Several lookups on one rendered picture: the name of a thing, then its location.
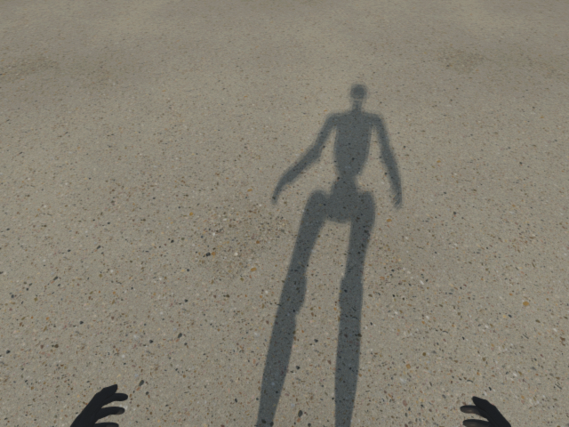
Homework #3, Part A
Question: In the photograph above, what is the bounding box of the left robot hand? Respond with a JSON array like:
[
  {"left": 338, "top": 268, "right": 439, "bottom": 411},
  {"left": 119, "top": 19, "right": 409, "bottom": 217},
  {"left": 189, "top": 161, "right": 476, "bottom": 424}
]
[{"left": 70, "top": 384, "right": 128, "bottom": 427}]

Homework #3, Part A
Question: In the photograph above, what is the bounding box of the right robot hand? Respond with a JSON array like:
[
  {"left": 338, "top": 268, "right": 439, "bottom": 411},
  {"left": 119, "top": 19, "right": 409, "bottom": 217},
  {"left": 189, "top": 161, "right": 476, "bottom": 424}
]
[{"left": 460, "top": 396, "right": 511, "bottom": 427}]

